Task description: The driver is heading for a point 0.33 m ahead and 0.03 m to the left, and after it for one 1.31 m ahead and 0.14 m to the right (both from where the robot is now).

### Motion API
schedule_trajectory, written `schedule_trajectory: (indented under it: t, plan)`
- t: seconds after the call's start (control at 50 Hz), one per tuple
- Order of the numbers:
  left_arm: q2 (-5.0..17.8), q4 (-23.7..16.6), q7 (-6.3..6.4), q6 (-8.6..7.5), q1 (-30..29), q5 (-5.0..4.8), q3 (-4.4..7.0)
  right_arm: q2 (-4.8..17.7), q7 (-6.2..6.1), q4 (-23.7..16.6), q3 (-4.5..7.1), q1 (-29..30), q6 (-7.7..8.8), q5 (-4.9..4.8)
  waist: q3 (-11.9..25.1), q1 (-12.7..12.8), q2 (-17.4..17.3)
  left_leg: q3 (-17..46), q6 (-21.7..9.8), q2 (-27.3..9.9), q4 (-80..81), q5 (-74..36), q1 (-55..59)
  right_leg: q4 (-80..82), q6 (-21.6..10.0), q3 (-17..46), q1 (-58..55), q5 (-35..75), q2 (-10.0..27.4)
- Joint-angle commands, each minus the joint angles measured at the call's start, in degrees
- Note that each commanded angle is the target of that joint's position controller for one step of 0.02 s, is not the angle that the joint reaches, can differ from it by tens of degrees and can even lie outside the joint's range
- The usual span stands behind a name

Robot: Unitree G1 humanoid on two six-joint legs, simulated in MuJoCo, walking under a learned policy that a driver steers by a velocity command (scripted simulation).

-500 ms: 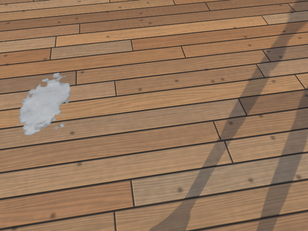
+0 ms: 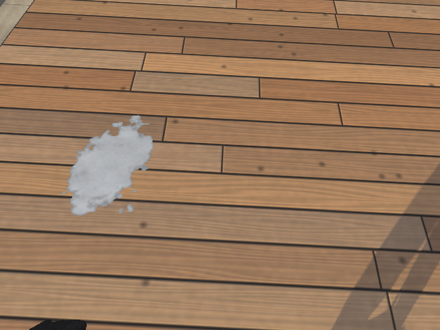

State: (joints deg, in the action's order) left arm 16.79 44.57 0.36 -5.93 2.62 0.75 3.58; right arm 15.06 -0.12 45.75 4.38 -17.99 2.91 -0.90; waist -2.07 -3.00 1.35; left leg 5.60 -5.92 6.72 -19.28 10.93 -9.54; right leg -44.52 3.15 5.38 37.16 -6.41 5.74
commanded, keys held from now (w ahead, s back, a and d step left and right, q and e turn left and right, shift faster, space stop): w+q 0.40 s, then w+e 0.60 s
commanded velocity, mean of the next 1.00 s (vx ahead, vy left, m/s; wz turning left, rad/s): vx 0.50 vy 0.00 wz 0.14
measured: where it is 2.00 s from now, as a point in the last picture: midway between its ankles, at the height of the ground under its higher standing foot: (219, 164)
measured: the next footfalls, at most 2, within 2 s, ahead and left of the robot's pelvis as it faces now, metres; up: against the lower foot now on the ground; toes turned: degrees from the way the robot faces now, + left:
right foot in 0.18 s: +0.30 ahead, -0.15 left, +0.00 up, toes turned +10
left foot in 0.68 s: +0.49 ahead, +0.19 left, +0.00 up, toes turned +15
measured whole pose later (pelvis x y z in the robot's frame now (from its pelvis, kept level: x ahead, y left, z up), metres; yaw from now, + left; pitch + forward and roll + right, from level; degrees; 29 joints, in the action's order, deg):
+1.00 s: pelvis +0.52 +0.08 +0.00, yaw +4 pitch +1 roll +2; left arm 17.5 45.0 -1.3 -1.6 8.1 -1.3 4.0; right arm 15.6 -0.4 47.3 4.8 -19.1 5.1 0.8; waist -0.7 -3.3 2.7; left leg -11.1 -0.9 0.4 -14.3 13.3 -2.0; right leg -50.2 0.6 2.4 39.7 -3.3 6.5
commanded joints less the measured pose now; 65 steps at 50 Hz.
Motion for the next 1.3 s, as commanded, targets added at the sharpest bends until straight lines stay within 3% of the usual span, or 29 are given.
schedule_trajectory:
  t: [0.02, 0.12, 0.18, 0.2, 0.22, 0.24, 0.26, 0.28, 0.34, 0.46, 0.58, 0.62, 0.66, 0.68, 0.7, 0.72, 0.74, 0.78, 0.82, 0.96, 1.1, 1.14, 1.18, 1.2, 1.22, 1.24, 1.26, 1.28, 1.3]
  plan:
    - [2.3, -4.5, -0.44, -0.55, -5.0, -0.44, 0.12, 10.4, -0.83, -3.9, 2.68, 0.1, 0.4, -0.25, 1.8, -0.6, -5.4, 8.3, -6.8, -10.7, 5.9, -10.6, -6.9, 10.8, 0.7, -3.6, -8.9, 11.8, -4.6]
    - [5.6, -6.3, -1.39, -1.59, -7.0, -1.26, 0.99, 9.5, -1.17, -2.9, 2.5, -2.7, -0.37, -0.53, 2.1, -0.6, -7.3, 16.4, -5.3, -14.0, -1.2, -6.2, 1.4, 17.5, -1.3, -0.8, -10.3, 7.0, -5.6]
    - [8.7, -3.7, -1.11, -2.63, 4.4, -0.5, 2.58, 7.2, -1.16, -4.3, 1.66, -0.9, -0.57, -0.04, 8.0, 5.6, -8.2, 16.1, -2.4, -10.7, -13.5, -12.4, 0.1, 19.9, -5.7, -0.7, -27.1, 4.0, -3.7]
    - [12.0, -2.9, -0.66, -2.64, 13.6, 0.26, 3.41, 4.2, -0.97, -5.6, 0.48, -1.2, -0.38, 0.88, 16.2, 9.2, -2.1, 10.9, -0.1, -6.8, -29.4, -3.7, -7.5, 18.4, -9.3, 8.7, -42.4, 0.9, 6.1]
    - [15.4, -0.6, -0.96, -1.63, 18.0, 0.37, 4.34, 1.7, -0.87, -7.1, -0.31, -9.5, 0.13, -1.07, 22.2, 5.2, 18.7, 4.3, 3.6, 0.1, -46.9, 23.4, -28.1, 23.9, -18.3, 35.8, -59.1, -12.1, 18.1]
    - [9.7, -1.9, -1.22, -1.33, 16.3, -1.07, 3.07, 7.9, -1.06, -5.6, 0.61, -8.8, 0.09, -1.52, 18.0, 6.4, 12.2, 5.9, 4.1, -5.1, -54.1, 22.3, -34.7, 26.5, -16.8, 38.9, -56.8, -24.1, 18.2]
    - [6.4, -2.7, -0.93, -0.91, 13.8, -1.12, 2.2, 10.8, -0.98, -6.5, 1.44, -2.6, -0.2, -1.17, 10.7, 8.0, 6.6, 4.5, 4.5, -7.0, -55.6, 16.8, -36.4, 27.4, -14.3, 29.5, -49.7, -22.8, 15.8]
    - [5.9, -3.0, -0.86, -0.51, 10.8, -0.45, 1.78, 10.2, -1.08, -7.2, 1.5, 0.5, -0.46, -0.65, 6.4, 7.0, 2.5, 2.6, 4.8, -8.9, -54.6, 12.7, -34.4, 28.5, -13.1, 22.2, -42.3, -15.2, 13.4]
    - [3.8, -1.9, -0.69, -0.52, 8.2, 0.06, 1.15, 7.1, -0.3, -8.4, 1.56, 1.4, -1.02, -0.85, 2.3, 4.1, 4.9, 1.5, 4.7, -12.8, -49.0, 8.0, -29.5, 32.5, -12.6, 9.9, -31.8, -3.7, 9.1]
    - [7.0, 1.2, -1.06, -0.86, 11.0, -0.76, 2.07, 2.9, 0.29, -11.1, -0.14, 6.7, -1.05, 0.07, 1.3, 4.4, 1.8, -0.3, 5.8, -13.3, -32.9, -1.7, -29.7, 36.5, -15.3, -0.3, -31.0, 7.5, 8.4]
    - [10.3, 3.8, -1.17, 1.0, 16.3, -2.69, 2.48, 3.6, 2.11, -13.7, -0.78, 17.7, 1.17, -0.24, -1.1, 7.0, 2.8, -5.3, 5.7, -10.1, -14.6, -7.8, -22.4, 34.0, -13.8, -1.3, -32.9, 10.1, 8.1]
    - [11.2, 4.6, -0.96, 1.61, 16.7, -2.96, 2.67, 5.6, 2.24, -13.6, -0.06, 16.3, 1.6, -0.4, -0.2, 5.0, 4.2, -5.2, 4.5, -9.0, -10.9, -5.3, -18.1, 30.8, -12.5, 0.2, -34.7, 12.0, 9.5]
    - [9.7, 4.8, -0.73, 1.83, 16.3, -2.9, 1.96, 9.6, 1.48, -10.1, 2.14, 4.9, 1.72, 0.29, 6.8, -1.7, 3.5, -6.5, 1.9, -7.3, -7.5, -6.8, 1.1, 17.3, -9.5, -3.0, -30.7, 21.6, 5.6]
    - [6.0, 3.4, -0.79, 1.53, 15.8, -1.47, 0.45, 13.8, 0.62, -8.6, 3.5, -5.1, 1.52, 1.41, 15.3, -5.9, -1.2, 2.8, -1.5, -17.0, -10.0, -8.4, 17.7, 0.8, -6.8, -5.6, -20.3, 9.2, 2.2]
    - [-0.6, 1.9, -0.76, 0.68, 22.0, -1.27, -1.46, 18.3, 0.18, -8.3, 4.04, -7.2, 0.95, 2.31, 22.9, -2.6, -16.7, 27.2, -9.3, -31.6, -4.8, -0.5, 32.4, -18.7, -3.3, -6.2, -0.8, -24.9, -6.2]
    - [5.2, 2.8, -0.85, 0.18, 20.5, -2.86, -0.04, 13.5, 0.43, -8.2, 2.89, -7.6, 0.99, 2.0, 23.0, -4.4, -13.3, 33.0, -10.2, -31.2, -0.5, 7.1, 29.5, -27.1, -3.4, 0.8, 4.5, -27.8, -4.6]
    - [7.7, 1.5, -0.92, 0.18, 16.7, -3.77, 0.85, 10.6, 0.47, -7.8, 1.88, -4.6, 1.22, 1.26, 14.4, -3.7, -11.8, 24.2, -8.2, -29.2, 0.4, 7.0, 23.9, -29.2, -3.8, 0.3, 8.7, -23.6, -2.2]
    - [7.0, 1.1, -0.55, 0.85, 13.3, -2.59, 1.15, 6.7, 0.79, -7.4, 0.72, 2.1, 1.76, 1.14, 6.7, -0.4, -8.9, 12.8, -5.9, -24.7, 4.1, 1.4, 11.0, -25.3, -3.8, -0.8, 5.9, -15.1, 1.3]
    - [4.9, 1.6, -0.57, 2.57, 15.1, -2.66, 1.19, 4.9, 0.94, -6.8, 0.51, 5.6, 2.73, 1.6, 4.1, 2.7, -9.1, 6.1, -5.2, -23.0, 8.3, -3.8, 3.6, -22.9, -3.3, -0.1, 0.3, -11.0, 2.7]
    - [1.6, -1.9, -1.76, 4.04, 7.4, -1.99, 0.42, 8.0, -0.5, -3.4, 1.94, 5.1, 3.52, 1.78, -0.4, 2.7, -4.7, -9.5, -4.2, -21.7, 12.4, -12.3, 2.5, -6.1, -2.3, -1.1, 1.9, 5.3, 2.2]
    - [2.5, -7.0, -3.9, 4.1, -2.9, -1.84, 0.15, 11.5, -0.92, -0.4, 3.31, 0.6, 1.46, -0.14, -3.4, -0.2, -4.0, -15.9, -1.7, -24.3, 8.0, -18.9, 12.4, 6.7, -6.3, -7.3, 1.3, 1.8, -0.3]
    - [4.3, -7.4, -4.05, 4.3, 0.0, -1.83, 1.17, 13.3, -1.13, -0.4, 3.74, 1.3, 0.57, -0.61, -0.1, 2.3, -5.8, -17.6, -0.4, -24.1, -0.2, -38.3, 14.3, 7.0, -8.6, -10.9, -5.3, -4.2, -4.0]
    - [9.6, -3.5, -3.21, 4.59, 15.5, -2.24, 4.38, 12.8, -1.36, -0.8, 3.26, 2.1, -0.24, -0.89, 8.5, 10.7, -4.6, -20.4, 2.8, -20.5, -22.1, -44.9, 7.8, 11.4, -12.3, -12.5, -27.9, -2.1, -9.7]
    - [15.8, -2.1, -1.86, 5.25, 22.5, -2.46, 6.29, 8.8, -1.44, -2.2, 1.76, 0.5, 0.3, 1.31, 13.1, 11.7, 5.5, -20.6, 6.1, -17.1, -41.6, -17.1, -8.3, 12.6, -16.3, 4.3, -44.1, 0.8, 0.5]
    - [19.4, -4.2, -2.07, 4.52, 18.5, -2.5, 6.26, 3.2, -0.9, -5.4, -0.19, -2.3, 2.18, 1.7, 20.4, 5.5, 15.7, -9.9, 9.1, -4.4, -59.5, 23.0, -30.0, 23.4, -28.0, 38.6, -58.4, -13.7, 12.4]
    - [14.0, -5.1, -2.66, 3.68, 19.5, -2.15, 4.61, 8.7, -0.13, -6.0, 0.7, 4.5, 4.22, -0.54, 20.9, 10.1, 6.0, -0.3, 7.5, -6.9, -62.0, 21.4, -36.0, 29.2, -25.6, 40.3, -58.2, -16.7, 13.3]
    - [11.3, -4.6, -2.66, 2.88, 18.4, -1.81, 3.88, 9.3, 0.19, -7.2, 0.83, 8.1, 5.16, -1.98, 13.7, 9.6, 4.4, -1.0, 5.9, -9.1, -59.8, 16.7, -38.9, 28.9, -23.4, 32.3, -52.6, -13.7, 11.7]
    - [9.6, -4.9, -2.62, 2.45, 14.9, -1.91, 3.32, 8.6, -0.27, -6.6, 0.66, 8.1, 5.5, -0.94, 8.8, 6.8, -0.5, -0.9, 5.4, -11.7, -54.6, 12.3, -36.3, 28.5, -21.5, 25.6, -43.8, -7.7, 9.2]
    - [7.4, -5.6, -2.3, 2.33, 11.3, -1.68, 2.68, 9.2, -0.69, -5.9, 1.14, 7.7, 5.24, 0.65, 6.8, 4.6, -0.1, -0.6, 5.7, -13.5, -49.4, 9.7, -31.9, 28.7, -20.3, 20.4, -36.9, -1.9, 7.1]
Velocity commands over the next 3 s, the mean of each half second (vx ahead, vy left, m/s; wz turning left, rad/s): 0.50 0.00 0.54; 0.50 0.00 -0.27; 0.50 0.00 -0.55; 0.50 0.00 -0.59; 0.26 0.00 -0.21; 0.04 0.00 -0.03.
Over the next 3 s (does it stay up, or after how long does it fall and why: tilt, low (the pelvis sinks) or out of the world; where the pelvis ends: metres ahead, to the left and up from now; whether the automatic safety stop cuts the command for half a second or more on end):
stays up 1.28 -0.16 -0.01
